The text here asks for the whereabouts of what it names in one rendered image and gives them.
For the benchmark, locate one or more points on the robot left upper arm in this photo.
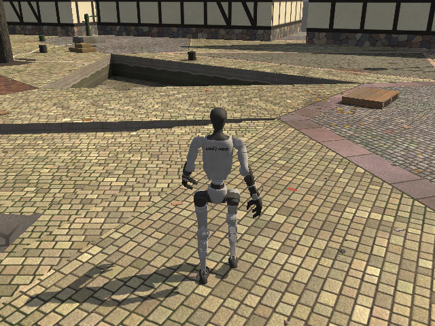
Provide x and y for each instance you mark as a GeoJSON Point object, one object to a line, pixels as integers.
{"type": "Point", "coordinates": [193, 152]}

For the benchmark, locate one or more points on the humanoid robot head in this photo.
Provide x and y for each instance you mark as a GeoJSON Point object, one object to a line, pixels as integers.
{"type": "Point", "coordinates": [218, 118]}

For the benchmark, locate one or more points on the robot right upper arm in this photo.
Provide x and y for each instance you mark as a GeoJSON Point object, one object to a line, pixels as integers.
{"type": "Point", "coordinates": [242, 155]}

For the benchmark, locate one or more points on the robot left thigh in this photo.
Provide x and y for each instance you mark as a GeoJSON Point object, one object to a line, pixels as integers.
{"type": "Point", "coordinates": [201, 207]}

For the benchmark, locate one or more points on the robot left hand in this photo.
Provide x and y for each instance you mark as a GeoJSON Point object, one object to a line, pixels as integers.
{"type": "Point", "coordinates": [190, 180]}

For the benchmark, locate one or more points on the robot right forearm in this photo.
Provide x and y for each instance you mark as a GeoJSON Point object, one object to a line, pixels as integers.
{"type": "Point", "coordinates": [251, 185]}

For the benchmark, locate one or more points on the robot right hand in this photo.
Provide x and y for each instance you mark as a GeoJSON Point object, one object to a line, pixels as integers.
{"type": "Point", "coordinates": [258, 208]}

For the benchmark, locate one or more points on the robot left forearm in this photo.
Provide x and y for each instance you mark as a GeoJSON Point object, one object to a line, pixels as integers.
{"type": "Point", "coordinates": [186, 175]}

